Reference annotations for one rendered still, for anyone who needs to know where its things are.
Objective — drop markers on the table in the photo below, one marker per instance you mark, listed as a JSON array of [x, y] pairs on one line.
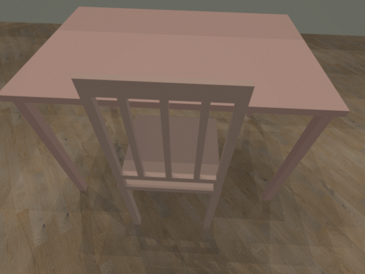
[[265, 48]]

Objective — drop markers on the chair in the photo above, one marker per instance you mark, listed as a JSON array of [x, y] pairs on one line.
[[167, 153]]

